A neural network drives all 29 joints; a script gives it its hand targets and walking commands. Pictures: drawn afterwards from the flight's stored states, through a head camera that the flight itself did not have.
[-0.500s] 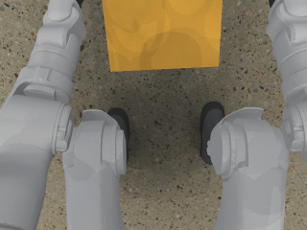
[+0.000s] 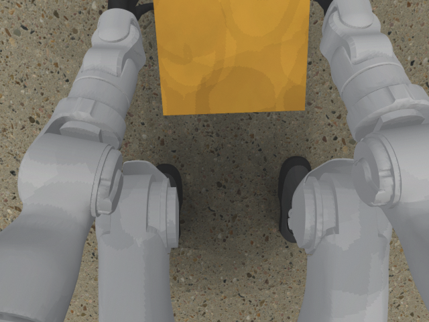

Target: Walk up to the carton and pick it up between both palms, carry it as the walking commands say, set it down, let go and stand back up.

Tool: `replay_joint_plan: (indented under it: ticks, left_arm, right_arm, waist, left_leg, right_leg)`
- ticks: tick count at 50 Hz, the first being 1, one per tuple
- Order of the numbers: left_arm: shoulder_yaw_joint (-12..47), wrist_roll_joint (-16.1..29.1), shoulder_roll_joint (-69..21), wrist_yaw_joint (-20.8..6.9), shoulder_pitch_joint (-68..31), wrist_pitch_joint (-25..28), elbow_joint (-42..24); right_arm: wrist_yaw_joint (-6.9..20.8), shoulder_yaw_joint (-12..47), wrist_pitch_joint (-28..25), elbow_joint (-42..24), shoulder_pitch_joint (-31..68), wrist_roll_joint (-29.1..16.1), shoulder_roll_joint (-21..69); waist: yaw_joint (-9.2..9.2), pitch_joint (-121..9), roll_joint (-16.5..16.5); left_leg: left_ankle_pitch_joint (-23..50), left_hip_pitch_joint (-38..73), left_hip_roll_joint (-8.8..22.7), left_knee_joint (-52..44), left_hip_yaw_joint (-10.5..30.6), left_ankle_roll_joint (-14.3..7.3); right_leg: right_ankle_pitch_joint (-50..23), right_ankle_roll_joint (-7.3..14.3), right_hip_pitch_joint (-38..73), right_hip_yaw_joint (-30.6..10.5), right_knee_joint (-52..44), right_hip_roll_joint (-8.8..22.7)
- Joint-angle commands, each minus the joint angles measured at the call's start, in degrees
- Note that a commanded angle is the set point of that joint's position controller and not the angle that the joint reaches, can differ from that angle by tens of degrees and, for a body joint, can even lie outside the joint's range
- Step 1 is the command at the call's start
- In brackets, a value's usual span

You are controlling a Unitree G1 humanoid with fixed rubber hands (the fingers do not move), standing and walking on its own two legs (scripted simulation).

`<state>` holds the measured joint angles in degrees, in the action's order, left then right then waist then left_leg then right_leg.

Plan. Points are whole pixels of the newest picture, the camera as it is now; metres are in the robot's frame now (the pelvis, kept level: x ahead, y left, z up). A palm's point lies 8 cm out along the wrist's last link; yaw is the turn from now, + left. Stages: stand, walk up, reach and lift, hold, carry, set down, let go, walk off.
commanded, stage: reach and lift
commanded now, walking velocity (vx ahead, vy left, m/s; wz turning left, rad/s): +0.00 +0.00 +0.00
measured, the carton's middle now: (228, 32) +0.51 -0.01 -0.26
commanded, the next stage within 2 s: none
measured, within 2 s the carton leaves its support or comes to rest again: leaves its support in 0.66 s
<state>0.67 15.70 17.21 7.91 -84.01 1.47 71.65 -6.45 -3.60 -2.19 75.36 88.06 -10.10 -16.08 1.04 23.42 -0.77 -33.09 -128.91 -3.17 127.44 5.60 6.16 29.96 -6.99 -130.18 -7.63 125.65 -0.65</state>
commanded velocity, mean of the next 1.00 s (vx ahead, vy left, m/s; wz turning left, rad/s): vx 0.00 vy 0.00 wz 0.00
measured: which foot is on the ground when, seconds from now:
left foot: down 0.00-1.00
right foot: down 0.00-1.00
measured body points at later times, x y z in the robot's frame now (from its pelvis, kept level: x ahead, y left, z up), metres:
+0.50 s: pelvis +0.01 +0.00 -0.01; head +0.37 -0.01 +0.26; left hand +0.54 +0.14 -0.20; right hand +0.55 -0.16 -0.19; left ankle +0.11 +0.14 -0.33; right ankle +0.13 -0.16 -0.33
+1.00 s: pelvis -0.03 -0.01 +0.00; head +0.33 -0.02 +0.26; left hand +0.54 +0.12 -0.15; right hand +0.53 -0.18 -0.15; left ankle +0.11 +0.14 -0.33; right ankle +0.13 -0.16 -0.33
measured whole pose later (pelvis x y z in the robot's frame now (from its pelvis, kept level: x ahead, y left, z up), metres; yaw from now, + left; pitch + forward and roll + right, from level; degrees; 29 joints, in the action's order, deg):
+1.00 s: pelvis -0.03 -0.01 +0.00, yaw +1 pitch +25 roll +0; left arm -7.8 7.3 15.7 10.1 -87.4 -13.4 62.7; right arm -5.8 -8.0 14.1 58.6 85.1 -6.6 -16.7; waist 3.1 30.0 -0.8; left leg -29.6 -122.8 -5.4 126.9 6.9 7.8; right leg 27.7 -8.7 -123.5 -8.8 125.9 -4.0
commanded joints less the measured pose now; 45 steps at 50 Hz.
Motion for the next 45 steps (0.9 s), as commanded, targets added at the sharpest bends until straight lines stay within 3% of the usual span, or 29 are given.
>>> replay_joint_plan:
  ticks: [1,3,7,9,10,13,14,15,16,18,19,21,23,24,26,27,28,30,33,34,35,37,38,40,41,42,43,44,45]
  left_arm:
    - [4.2,-2.4,-35.5,-7.8,-20.8,1.5,-12.6]
    - [6.2,-2.4,-43.2,-9.5,-23.7,1.0,-15.2]
    - [4.1,-3.7,-51.1,-12.2,-22.8,-0.6,-13.9]
    - [5.0,-3.7,-52.7,-13.1,-24.0,-1.1,-15.8]
    - [5.4,-3.8,-51.8,-13.3,-25.7,-1.5,-17.2]
    - [4.5,-4.8,-53.6,-13.4,-25.8,-1.2,-19.1]
    - [3.6,-4.6,-53.5,-13.3,-25.3,-1.1,-19.0]
    - [3.8,-5.4,-54.7,-13.7,-24.7,-1.4,-19.3]
    - [4.2,-4.4,-54.4,-13.9,-25.0,-1.5,-19.0]
    - [3.8,-4.6,-56.3,-14.1,-23.9,-1.8,-18.7]
    - [4.0,-3.5,-57.1,-14.1,-25.2,-1.6,-19.5]
    - [4.5,-4.4,-58.1,-14.1,-25.6,-1.6,-20.3]
    - [3.2,-4.7,-57.0,-13.9,-25.6,-1.7,-20.2]
    - [3.8,-3.9,-57.1,-14.0,-26.6,-1.8,-21.6]
    - [4.4,-3.3,-59.2,-14.0,-27.5,-1.7,-22.5]
    - [5.3,-3.8,-59.3,-13.8,-27.4,-2.0,-23.3]
    - [6.8,-2.0,-61.7,-13.7,-28.3,-1.9,-25.0]
    - [7.4,-1.6,-62.1,-13.5,-28.4,-2.0,-25.6]
    - [8.4,-0.5,-62.9,-13.4,-30.4,-2.6,-28.2]
    - [8.0,-0.1,-63.8,-13.4,-31.4,-3.0,-27.9]
    - [8.9,-0.1,-63.7,-13.0,-32.3,-3.2,-31.1]
    - [9.2,-1.0,-63.8,-13.0,-31.3,-5.0,-28.6]
    - [9.3,-1.1,-64.6,-12.8,-31.7,-5.7,-29.0]
    - [9.3,-0.4,-66.0,-13.0,-33.9,-7.4,-30.1]
    - [7.4,-1.6,-65.8,-13.4,-34.8,-7.9,-29.8]
    - [6.9,-2.0,-66.0,-13.4,-33.8,-8.9,-29.1]
    - [6.0,-2.6,-65.0,-13.5,-35.8,-9.2,-29.3]
    - [5.8,-2.4,-64.6,-13.6,-40.2,-9.5,-32.1]
    - [4.4,-3.4,-65.3,-13.8,-39.6,-10.2,-30.6]
  right_arm:
    - [6.8,4.5,-0.4,-8.9,12.0,2.4,30.5]
    - [8.5,5.5,0.4,-10.2,13.2,3.1,37.5]
    - [11.0,3.9,1.7,-11.7,12.1,5.9,44.2]
    - [11.8,2.3,2.4,-13.9,12.2,7.3,46.3]
    - [12.4,2.3,2.9,-13.1,10.9,6.4,48.8]
    - [13.1,2.7,3.3,-13.9,11.5,5.4,50.9]
    - [13.1,2.5,3.4,-14.2,10.5,6.1,51.1]
    - [13.2,2.6,3.4,-13.7,10.0,6.3,50.4]
    - [13.4,2.6,3.8,-14.2,10.7,6.0,52.1]
    - [13.6,3.7,3.7,-15.6,10.9,5.6,52.5]
    - [13.4,3.9,3.7,-15.6,10.9,5.5,52.7]
    - [14.0,2.1,3.6,-14.7,10.3,5.7,53.5]
    - [14.1,3.5,4.1,-14.9,11.1,4.6,55.2]
    - [14.3,3.3,4.6,-15.5,11.1,5.0,57.4]
    - [14.5,3.0,4.5,-15.4,11.7,4.8,57.6]
    - [14.5,4.6,4.6,-18.0,13.2,4.2,57.8]
    - [14.1,7.0,4.2,-20.7,13.1,3.2,58.1]
    - [14.2,6.6,4.2,-21.4,14.3,2.5,58.8]
    - [14.2,8.2,5.3,-23.0,15.7,1.2,61.2]
    - [14.5,7.8,5.9,-23.0,16.2,1.9,61.7]
    - [14.4,9.7,6.1,-25.1,17.3,0.5,62.4]
    - [14.9,11.0,7.0,-29.9,21.9,-0.6,61.9]
    - [15.0,10.9,7.3,-30.2,24.0,-1.5,62.0]
    - [15.3,13.6,8.3,-36.8,30.0,-3.0,61.5]
    - [15.6,13.0,9.3,-34.8,29.4,-1.9,61.6]
    - [15.8,14.5,9.7,-38.8,33.3,-3.6,62.0]
    - [16.0,13.2,10.6,-36.5,32.1,-2.5,63.3]
    - [16.5,12.3,11.4,-36.1,33.8,-3.0,64.0]
    - [16.6,12.2,11.4,-37.4,36.5,-3.1,63.9]
  waist:
    - [2.35,-72.3,-0.8]
    - [2.50,-72.6,-2.9]
    - [4.32,-70.2,0.0]
    - [5.31,-69.6,-1.9]
    - [5.40,-70.9,-1.6]
    - [2.67,-71.2,-3.2]
    - [4.11,-70.1,0.0]
    - [3.09,-70.1,-1.9]
    - [3.82,-71.2,-1.0]
    - [3.02,-71.6,-0.8]
    - [4.42,-72.1,0.1]
    - [3.64,-71.3,-3.5]
    - [1.68,-72.0,-2.0]
    - [2.66,-73.7,-0.3]
    - [3.18,-75.5,-2.1]
    - [1.85,-78.9,-2.1]
    - [3.06,-84.5,-0.6]
    - [3.56,-86.6,-2.6]
    - [1.72,-92.2,-3.7]
    - [3.98,-92.9,-1.6]
    - [1.27,-99.2,-1.6]
    - [1.03,-101.8,-1.6]
    - [0.73,-104.5,-3.8]
    - [0.76,-111.5,-1.7]
    - [0.93,-112.0,-0.8]
    - [-1.28,-113.4,-1.2]
    - [-0.02,-109.5,1.0]
    - [-0.07,-109.8,-0.5]
    - [-1.45,-107.0,-0.3]
  left_leg:
    - [19.7,29.8,-4.0,-11.8,-10.7,-0.8]
    - [20.2,27.7,-4.8,-11.2,-11.4,-0.3]
    - [20.4,23.4,-5.7,-10.4,-11.6,-0.5]
    - [20.2,23.0,-6.2,-10.7,-11.8,-0.5]
    - [19.4,23.3,-6.0,-10.9,-11.4,-0.7]
    - [20.4,23.0,-6.4,-10.4,-12.7,-0.8]
    - [20.2,22.6,-6.4,-10.3,-12.5,-1.3]
    - [22.2,22.0,-6.3,-9.9,-13.1,-0.6]
    - [22.2,22.6,-6.6,-9.5,-12.3,-1.1]
    - [23.8,21.4,-6.4,-8.7,-13.0,-0.7]
    - [23.4,22.7,-6.7,-8.6,-12.9,-1.0]
    - [23.5,23.0,-6.8,-9.6,-13.3,-0.5]
    - [22.1,22.5,-6.6,-9.8,-13.1,-1.1]
    - [23.4,23.2,-6.7,-9.5,-13.0,-1.3]
    - [23.1,25.0,-6.9,-9.6,-13.3,-1.2]
    - [25.6,27.4,-6.7,-9.8,-13.0,-1.3]
    - [27.7,28.5,-7.2,-8.7,-12.8,-1.0]
    - [29.0,32.3,-7.0,-9.8,-12.7,-1.0]
    - [28.5,35.5,-7.1,-9.4,-13.6,-0.7]
    - [27.3,37.2,-6.8,-10.5,-12.9,-1.1]
    - [27.8,39.7,-7.2,-9.9,-14.0,-0.7]
    - [27.7,42.5,-6.7,-10.4,-14.0,-0.9]
    - [26.0,44.9,-6.7,-11.1,-14.1,-1.1]
    - [25.8,48.9,-6.4,-10.6,-13.9,-1.4]
    - [23.6,48.4,-6.3,-10.8,-14.3,-1.6]
    - [25.0,49.7,-6.5,-11.4,-14.8,-2.2]
    - [21.3,46.1,-6.5,-12.3,-14.4,-2.7]
    - [19.6,46.9,-6.2,-13.0,-14.5,-2.8]
    - [17.5,44.7,-6.2,-13.5,-15.1,-3.1]
  right_leg:
    - [-17.0,4.5,29.7,13.5,-9.1,-4.0]
    - [-17.6,5.1,29.1,13.2,-9.1,-5.0]
    - [-18.8,5.0,28.8,13.7,-8.7,-5.3]
    - [-18.1,5.5,26.6,14.0,-8.8,-5.8]
    - [-19.0,5.3,28.4,14.4,-8.1,-5.9]
    - [-19.9,5.5,27.6,14.2,-7.7,-6.4]
    - [-19.5,4.9,26.6,14.7,-7.9,-6.1]
    - [-21.5,5.4,27.7,13.9,-8.3,-6.4]
    - [-21.8,5.3,28.5,13.9,-7.2,-6.0]
    - [-23.0,5.4,29.5,13.7,-7.2,-6.2]
    - [-22.2,5.1,28.8,14.3,-7.4,-6.1]
    - [-22.9,6.1,27.6,14.2,-7.4,-6.7]
    - [-21.8,5.7,28.4,14.2,-7.5,-6.5]
    - [-23.1,5.3,29.6,14.1,-7.9,-6.5]
    - [-21.9,6.0,29.4,14.6,-7.4,-6.8]
    - [-24.2,5.6,29.9,14.8,-7.1,-6.8]
    - [-27.2,5.7,34.2,15.1,-6.6,-6.9]
    - [-27.6,5.5,33.3,16.2,-6.8,-7.2]
    - [-26.2,5.7,35.5,15.4,-7.6,-7.0]
    - [-24.4,5.2,35.6,16.8,-8.2,-6.6]
    - [-24.5,5.3,39.1,16.2,-8.3,-6.8]
    - [-24.6,4.8,39.6,16.4,-8.9,-6.8]
    - [-22.1,4.9,40.5,16.8,-9.0,-6.9]
    - [-21.9,4.7,45.3,16.6,-9.5,-6.6]
    - [-19.5,4.1,45.0,17.6,-9.6,-6.2]
    - [-20.5,3.7,47.3,17.5,-10.0,-6.4]
    - [-18.1,3.4,45.5,18.2,-10.4,-6.6]
    - [-16.6,3.6,45.0,17.7,-10.8,-6.6]
    - [-13.9,3.4,43.4,17.6,-11.5,-6.5]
